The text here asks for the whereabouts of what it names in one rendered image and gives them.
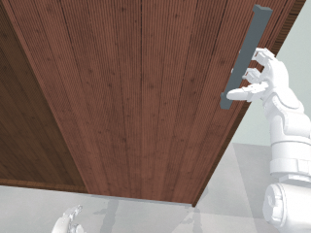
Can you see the left robot hand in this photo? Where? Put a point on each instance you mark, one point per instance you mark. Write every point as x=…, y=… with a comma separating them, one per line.
x=63, y=224

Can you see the handle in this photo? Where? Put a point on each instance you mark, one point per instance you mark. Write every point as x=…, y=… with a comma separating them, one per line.
x=255, y=31

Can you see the robot right forearm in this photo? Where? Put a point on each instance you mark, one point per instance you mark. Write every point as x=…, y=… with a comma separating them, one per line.
x=290, y=137

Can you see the robot right upper arm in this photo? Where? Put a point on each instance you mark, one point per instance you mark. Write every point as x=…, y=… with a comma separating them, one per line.
x=288, y=207

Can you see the wardrobe door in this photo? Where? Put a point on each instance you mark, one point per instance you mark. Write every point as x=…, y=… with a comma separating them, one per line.
x=135, y=85
x=32, y=147

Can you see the right robot hand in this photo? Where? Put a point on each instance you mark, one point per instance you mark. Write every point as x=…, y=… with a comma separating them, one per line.
x=273, y=75

